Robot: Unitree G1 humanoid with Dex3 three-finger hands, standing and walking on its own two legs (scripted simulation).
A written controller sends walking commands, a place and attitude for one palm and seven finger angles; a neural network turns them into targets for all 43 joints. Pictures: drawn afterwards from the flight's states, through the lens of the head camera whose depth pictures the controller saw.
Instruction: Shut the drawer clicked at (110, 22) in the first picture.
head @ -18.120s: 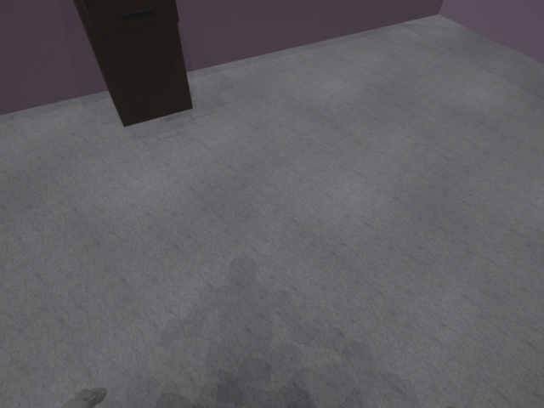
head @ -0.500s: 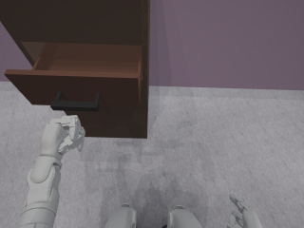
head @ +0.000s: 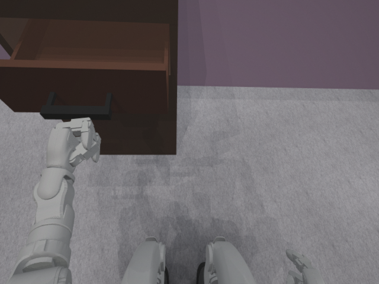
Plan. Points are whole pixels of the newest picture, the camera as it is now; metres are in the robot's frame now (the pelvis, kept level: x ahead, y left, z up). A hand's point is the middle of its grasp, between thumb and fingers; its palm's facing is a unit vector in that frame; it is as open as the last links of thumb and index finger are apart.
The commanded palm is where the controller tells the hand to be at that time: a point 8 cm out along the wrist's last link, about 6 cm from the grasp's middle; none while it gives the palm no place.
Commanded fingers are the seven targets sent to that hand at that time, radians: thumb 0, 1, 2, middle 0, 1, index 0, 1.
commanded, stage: bring the fist close to the handle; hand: left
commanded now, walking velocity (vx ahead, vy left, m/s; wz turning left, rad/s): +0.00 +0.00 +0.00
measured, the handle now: (79, 104) +0.49 +0.26 +0.01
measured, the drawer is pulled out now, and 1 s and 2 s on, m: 0.14 0.14 0.01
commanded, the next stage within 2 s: push the drawer shut in 0.42 s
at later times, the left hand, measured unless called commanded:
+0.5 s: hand (98, 145) +0.39 +0.20 +0.01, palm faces +0.01 -1.00 -0.02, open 3.3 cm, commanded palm +0.37 +0.25 +0.02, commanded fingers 0.00 0.90 0.90 -1.40 -1.60 -1.40 -1.60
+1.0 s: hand (93, 134) +0.42 +0.21 +0.01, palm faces +0.02 -1.00 -0.03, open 2.8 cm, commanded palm +0.43 +0.25 +0.02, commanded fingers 0.00 0.90 0.90 -1.40 -1.60 -1.40 -1.60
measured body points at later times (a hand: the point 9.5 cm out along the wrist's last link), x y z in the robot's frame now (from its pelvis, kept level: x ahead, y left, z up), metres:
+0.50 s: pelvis +0.00 +0.01 +0.00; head +0.12 +0.02 +0.43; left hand +0.38 +0.25 +0.01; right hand +0.12 -0.25 -0.12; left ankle +0.02 +0.09 -0.61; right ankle +0.03 -0.09 -0.61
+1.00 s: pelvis -0.01 +0.00 -0.01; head +0.13 +0.03 +0.41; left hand +0.41 +0.27 +0.01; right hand +0.09 -0.26 -0.13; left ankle +0.02 +0.09 -0.61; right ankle +0.03 -0.09 -0.61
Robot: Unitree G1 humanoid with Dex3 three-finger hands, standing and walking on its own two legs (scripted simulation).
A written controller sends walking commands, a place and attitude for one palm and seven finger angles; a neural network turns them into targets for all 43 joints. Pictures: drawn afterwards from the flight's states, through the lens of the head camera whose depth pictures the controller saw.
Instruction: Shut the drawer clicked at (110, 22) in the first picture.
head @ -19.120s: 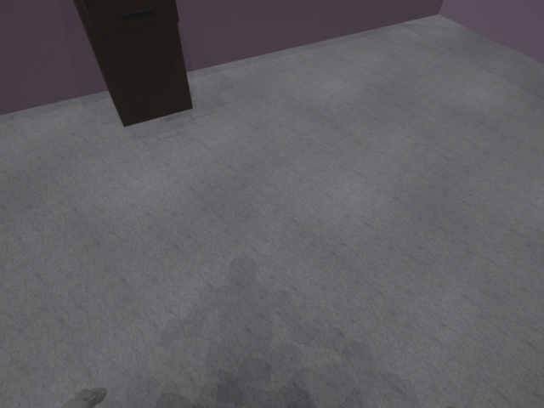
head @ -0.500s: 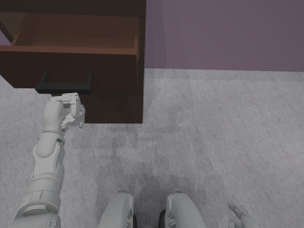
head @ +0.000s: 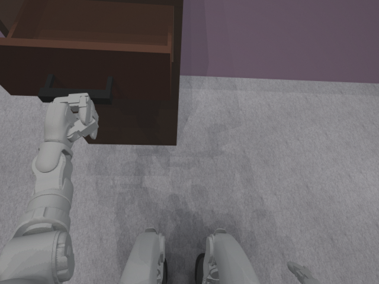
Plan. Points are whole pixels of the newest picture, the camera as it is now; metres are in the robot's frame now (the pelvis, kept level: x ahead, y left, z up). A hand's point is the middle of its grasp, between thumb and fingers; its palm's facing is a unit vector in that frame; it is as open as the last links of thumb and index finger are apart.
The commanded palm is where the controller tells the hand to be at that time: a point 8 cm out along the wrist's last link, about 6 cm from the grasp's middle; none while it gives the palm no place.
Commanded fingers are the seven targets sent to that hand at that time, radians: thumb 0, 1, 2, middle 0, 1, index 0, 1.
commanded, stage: push the drawer shut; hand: left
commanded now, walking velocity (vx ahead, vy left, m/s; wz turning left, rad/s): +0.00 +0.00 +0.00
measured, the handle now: (78, 88) +0.51 +0.25 +0.03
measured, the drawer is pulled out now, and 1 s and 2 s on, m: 0.14 0.01 0.00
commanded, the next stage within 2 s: pull the fist back off the drawer in 1.34 s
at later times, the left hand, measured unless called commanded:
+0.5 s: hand (98, 97) +0.49 +0.21 +0.02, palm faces +0.01 -1.00 -0.03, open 3.0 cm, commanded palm +0.51 +0.23 +0.03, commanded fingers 0.00 0.90 0.90 -1.40 -1.60 -1.40 -1.60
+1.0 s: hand (102, 72) +0.56 +0.21 +0.03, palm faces +0.01 -1.00 -0.03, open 3.2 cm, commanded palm +0.57 +0.22 +0.03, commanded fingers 0.00 0.90 0.90 -1.40 -1.60 -1.40 -1.60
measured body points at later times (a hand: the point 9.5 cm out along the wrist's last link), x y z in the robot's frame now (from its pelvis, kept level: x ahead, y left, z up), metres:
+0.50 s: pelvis -0.02 +0.00 -0.02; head +0.14 +0.04 +0.40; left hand +0.48 +0.26 +0.03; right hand +0.02 -0.27 -0.12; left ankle +0.04 +0.09 -0.60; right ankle +0.04 -0.09 -0.60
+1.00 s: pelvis -0.01 +0.01 -0.02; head +0.18 +0.05 +0.38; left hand +0.55 +0.26 +0.03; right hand -0.03 -0.25 -0.12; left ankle +0.04 +0.09 -0.60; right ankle +0.04 -0.09 -0.60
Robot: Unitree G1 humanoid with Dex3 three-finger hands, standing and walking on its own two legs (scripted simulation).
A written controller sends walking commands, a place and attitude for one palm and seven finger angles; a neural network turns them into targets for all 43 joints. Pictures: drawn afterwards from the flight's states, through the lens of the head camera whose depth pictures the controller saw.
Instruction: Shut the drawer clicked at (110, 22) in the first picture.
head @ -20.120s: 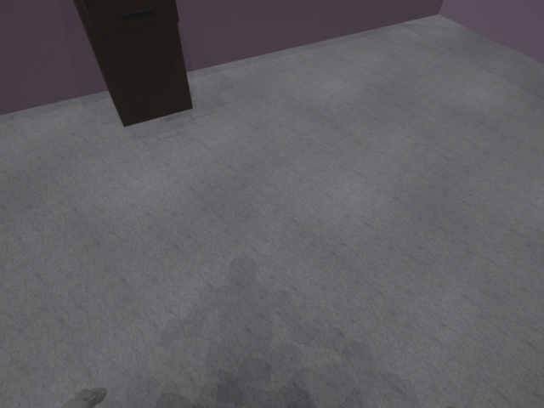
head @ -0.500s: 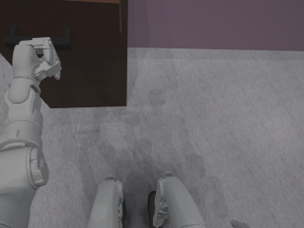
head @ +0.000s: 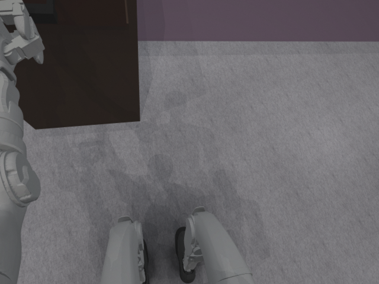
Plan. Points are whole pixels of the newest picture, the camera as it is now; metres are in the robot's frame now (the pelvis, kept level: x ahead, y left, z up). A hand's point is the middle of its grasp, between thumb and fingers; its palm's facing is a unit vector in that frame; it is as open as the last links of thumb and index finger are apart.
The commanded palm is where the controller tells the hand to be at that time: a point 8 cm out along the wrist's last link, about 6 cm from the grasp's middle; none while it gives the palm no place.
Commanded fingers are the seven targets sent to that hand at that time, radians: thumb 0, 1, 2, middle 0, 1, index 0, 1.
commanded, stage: push the drawer shut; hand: left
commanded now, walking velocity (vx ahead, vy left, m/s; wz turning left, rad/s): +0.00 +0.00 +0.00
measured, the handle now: (10, 3) +0.63 +0.27 +0.05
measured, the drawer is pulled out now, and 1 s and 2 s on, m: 0.01 0.00 0.00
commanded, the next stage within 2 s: pull the fist back off the drawer in 0.34 s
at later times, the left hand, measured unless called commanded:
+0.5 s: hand (28, 30) +0.58 +0.24 +0.05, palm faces +0.06 -1.00 -0.04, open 3.0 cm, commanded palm +0.62 +0.22 +0.05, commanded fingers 0.00 0.90 0.90 -1.40 -1.60 -1.40 -1.60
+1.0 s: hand (37, 33) +0.57 +0.22 +0.05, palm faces +0.05 -1.00 -0.01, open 3.2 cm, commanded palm +0.55 +0.23 +0.05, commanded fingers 0.00 0.90 0.90 -1.40 -1.60 -1.40 -1.60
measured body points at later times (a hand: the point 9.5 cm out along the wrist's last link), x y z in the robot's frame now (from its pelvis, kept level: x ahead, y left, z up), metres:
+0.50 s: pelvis -0.01 +0.00 -0.01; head +0.21 +0.07 +0.38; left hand +0.57 +0.29 +0.05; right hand -0.01 -0.26 -0.09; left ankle +0.05 +0.08 -0.58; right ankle +0.06 -0.10 -0.58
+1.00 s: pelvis +0.00 +0.01 +0.01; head +0.21 +0.06 +0.41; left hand +0.56 +0.28 +0.05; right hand -0.01 -0.25 -0.09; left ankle +0.05 +0.08 -0.58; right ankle +0.06 -0.10 -0.58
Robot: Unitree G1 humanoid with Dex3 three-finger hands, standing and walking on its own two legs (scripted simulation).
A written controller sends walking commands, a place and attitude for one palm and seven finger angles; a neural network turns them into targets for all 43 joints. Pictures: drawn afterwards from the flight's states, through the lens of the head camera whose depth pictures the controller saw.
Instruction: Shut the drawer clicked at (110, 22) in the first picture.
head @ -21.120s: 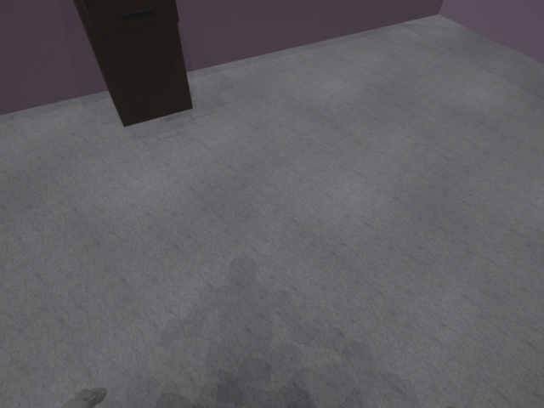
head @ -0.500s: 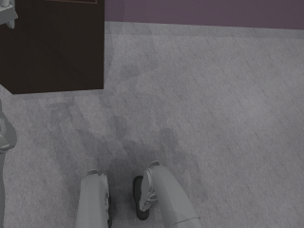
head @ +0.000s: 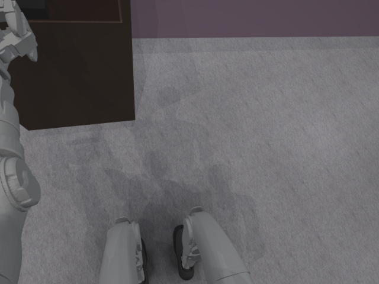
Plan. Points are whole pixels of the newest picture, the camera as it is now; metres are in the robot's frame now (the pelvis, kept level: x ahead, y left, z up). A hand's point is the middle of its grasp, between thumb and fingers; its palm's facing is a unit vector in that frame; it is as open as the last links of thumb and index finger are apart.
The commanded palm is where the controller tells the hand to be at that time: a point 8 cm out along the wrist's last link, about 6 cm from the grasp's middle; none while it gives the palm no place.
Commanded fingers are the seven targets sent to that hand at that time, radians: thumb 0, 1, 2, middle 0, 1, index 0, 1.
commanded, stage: pull the fist back off the drawer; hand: left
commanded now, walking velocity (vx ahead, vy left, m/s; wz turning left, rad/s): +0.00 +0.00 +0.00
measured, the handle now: out of the picture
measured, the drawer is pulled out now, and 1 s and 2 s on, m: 0.00 0.00 0.00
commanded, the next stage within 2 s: draw the hand back to the body in 0.14 s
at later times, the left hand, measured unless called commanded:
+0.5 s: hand (17, 56) +0.49 +0.22 +0.09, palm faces +0.08 -1.00 -0.03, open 3.3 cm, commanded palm +0.45 +0.27 +0.11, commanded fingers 0.00 0.90 0.90 -1.40 -1.60 -1.40 -1.60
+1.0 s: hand out of the picture +0.34 +0.24 +0.20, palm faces +0.32 -0.91 -0.26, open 3.3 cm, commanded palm +0.30 +0.28 +0.23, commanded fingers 0.00 0.90 0.90 -1.40 -1.60 -1.40 -1.60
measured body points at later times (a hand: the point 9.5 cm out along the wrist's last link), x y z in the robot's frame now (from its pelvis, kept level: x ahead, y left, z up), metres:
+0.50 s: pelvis +0.05 +0.00 +0.06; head +0.20 +0.03 +0.49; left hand +0.48 +0.28 +0.09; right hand +0.11 -0.25 -0.06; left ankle +0.04 +0.07 -0.58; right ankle +0.06 -0.11 -0.58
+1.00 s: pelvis +0.07 +0.00 +0.14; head +0.09 -0.01 +0.59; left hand +0.32 +0.29 +0.22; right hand +0.27 -0.22 +0.06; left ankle +0.04 +0.07 -0.58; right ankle +0.06 -0.11 -0.58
